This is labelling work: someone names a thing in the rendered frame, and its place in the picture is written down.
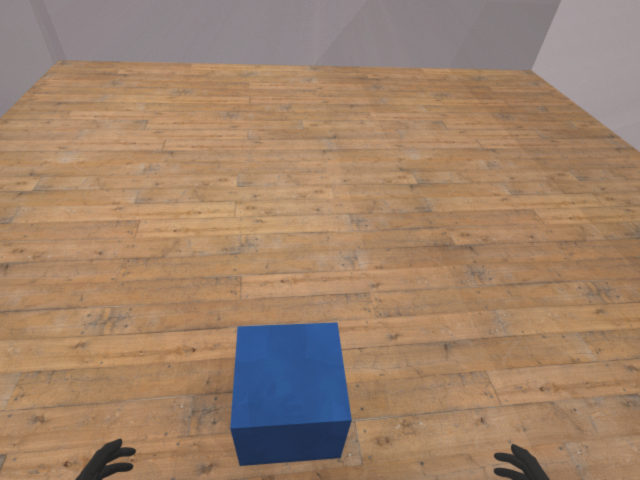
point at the right robot hand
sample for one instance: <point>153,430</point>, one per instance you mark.
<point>523,460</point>

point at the left robot hand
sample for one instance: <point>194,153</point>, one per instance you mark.
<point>96,469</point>

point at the carton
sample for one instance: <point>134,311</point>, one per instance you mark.
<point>290,400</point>

